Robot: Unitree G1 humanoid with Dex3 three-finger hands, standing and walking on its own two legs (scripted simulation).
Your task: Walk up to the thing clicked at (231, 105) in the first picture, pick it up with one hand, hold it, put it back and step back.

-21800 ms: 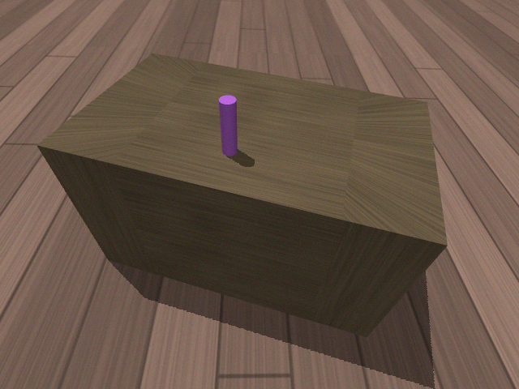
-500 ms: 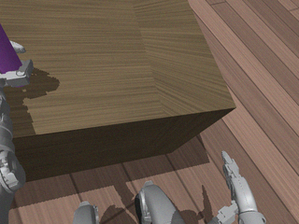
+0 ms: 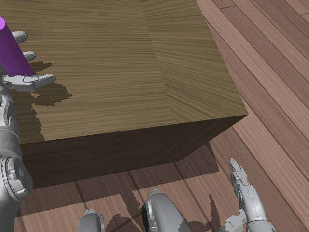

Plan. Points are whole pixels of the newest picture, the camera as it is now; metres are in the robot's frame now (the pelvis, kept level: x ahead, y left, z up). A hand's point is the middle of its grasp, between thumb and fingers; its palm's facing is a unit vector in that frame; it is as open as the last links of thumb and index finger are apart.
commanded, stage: open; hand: left
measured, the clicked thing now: (12, 59) +0.53 +0.22 +0.07
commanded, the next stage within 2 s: withdraw in 0.04 s
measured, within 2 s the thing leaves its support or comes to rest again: neither
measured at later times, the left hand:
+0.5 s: hand out of the picture +0.54 +0.26 +0.13, palm faces +0.24 -0.97 -0.03, open 17.4 cm
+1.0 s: hand out of the picture +0.44 +0.40 +0.15, palm faces +0.50 -0.80 -0.33, open 17.5 cm
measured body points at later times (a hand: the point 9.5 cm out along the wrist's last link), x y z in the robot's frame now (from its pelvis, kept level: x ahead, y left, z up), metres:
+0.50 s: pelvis +0.01 +0.00 +0.02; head +0.14 +0.04 +0.45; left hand +0.52 +0.31 +0.13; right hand +0.16 -0.27 +0.03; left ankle +0.00 +0.13 -0.63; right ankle +0.06 -0.15 -0.63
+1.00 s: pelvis +0.02 +0.00 +0.06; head +0.11 +0.03 +0.50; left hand +0.41 +0.44 +0.17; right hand +0.17 -0.25 +0.02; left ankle +0.00 +0.13 -0.63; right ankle +0.06 -0.15 -0.63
